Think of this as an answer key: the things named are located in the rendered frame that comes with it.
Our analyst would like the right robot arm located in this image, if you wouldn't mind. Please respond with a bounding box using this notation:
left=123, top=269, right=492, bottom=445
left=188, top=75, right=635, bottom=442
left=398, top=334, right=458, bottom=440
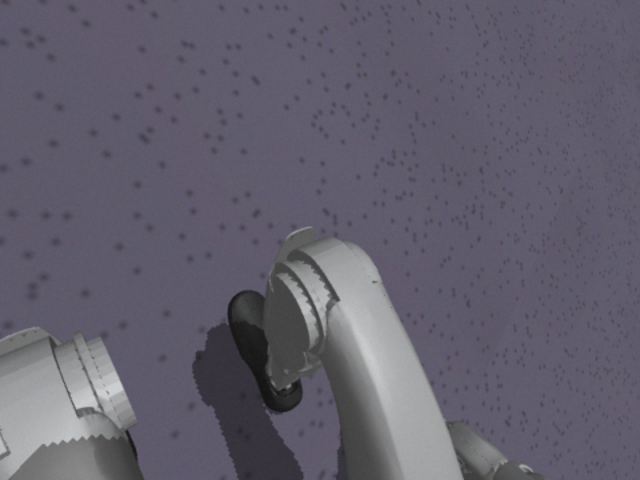
left=493, top=461, right=549, bottom=480

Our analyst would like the right robot foot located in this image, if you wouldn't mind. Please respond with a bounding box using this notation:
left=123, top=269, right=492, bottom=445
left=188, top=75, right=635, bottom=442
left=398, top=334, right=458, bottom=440
left=228, top=290, right=302, bottom=412

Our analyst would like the right robot hand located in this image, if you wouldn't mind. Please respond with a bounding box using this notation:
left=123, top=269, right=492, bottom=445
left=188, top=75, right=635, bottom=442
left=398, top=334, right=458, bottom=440
left=444, top=419, right=511, bottom=480

